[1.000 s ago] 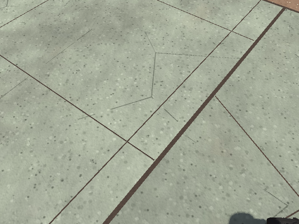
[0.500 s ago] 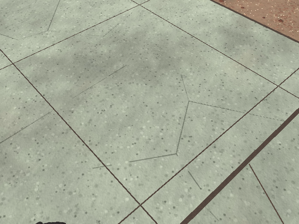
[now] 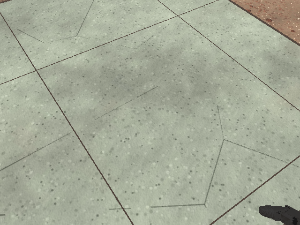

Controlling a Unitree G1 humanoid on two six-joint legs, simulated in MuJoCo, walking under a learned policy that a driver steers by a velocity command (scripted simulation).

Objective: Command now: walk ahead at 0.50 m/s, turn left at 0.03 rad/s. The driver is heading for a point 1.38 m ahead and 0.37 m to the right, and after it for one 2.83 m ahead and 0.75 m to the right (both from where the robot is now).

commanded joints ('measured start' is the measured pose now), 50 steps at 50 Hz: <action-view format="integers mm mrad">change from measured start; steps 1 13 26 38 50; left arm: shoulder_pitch -84 -311 24 -98 54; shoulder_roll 131 25 163 126 9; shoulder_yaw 20 0 48 37 5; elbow -120 -169 -111 -75 -61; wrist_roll -17 13 3 15 17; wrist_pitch -46 -15 -20 -32 -1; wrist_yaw -7 -13 -25 -3 13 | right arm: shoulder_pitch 264 255 333 59 341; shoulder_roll -161 -174 -161 -68 -299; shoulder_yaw -51 -52 -31 -18 -94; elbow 18 109 139 81 118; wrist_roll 4 7 26 1 -24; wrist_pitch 6 -12 -18 9 -27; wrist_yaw -7 -23 -25 -25 -19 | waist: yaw -143 -109 50 -34 -171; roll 126 65 -179 -45 166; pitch -153 19 -305 11 -340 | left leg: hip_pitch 595 305 -307 -192 788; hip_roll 322 188 8 134 348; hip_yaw -500 -117 -153 -67 -411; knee -270 -432 757 187 -73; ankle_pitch -141 164 -402 184 50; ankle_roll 207 157 -27 -70 140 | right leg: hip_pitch -590 -432 536 44 -287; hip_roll -67 -93 -357 -170 8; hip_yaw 34 -11 607 53 -7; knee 358 -227 -582 -783 84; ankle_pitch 45 566 141 506 273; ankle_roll -21 31 -292 -205 -33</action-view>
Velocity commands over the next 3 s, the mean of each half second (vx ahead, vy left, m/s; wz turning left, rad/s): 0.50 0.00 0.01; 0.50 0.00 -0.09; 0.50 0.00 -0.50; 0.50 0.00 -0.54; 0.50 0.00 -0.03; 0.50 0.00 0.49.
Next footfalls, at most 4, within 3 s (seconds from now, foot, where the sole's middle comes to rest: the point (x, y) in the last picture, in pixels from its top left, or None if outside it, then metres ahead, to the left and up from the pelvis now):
0.46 right None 0.42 -0.14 -0.76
0.98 left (141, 172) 0.70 0.10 -0.76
1.50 right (205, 139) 0.91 -0.21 -0.76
2.00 left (196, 90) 1.26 -0.18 -0.76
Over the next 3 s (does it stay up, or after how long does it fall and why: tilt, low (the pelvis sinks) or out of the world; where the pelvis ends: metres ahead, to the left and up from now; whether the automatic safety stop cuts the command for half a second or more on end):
stays up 1.50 -0.46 -0.01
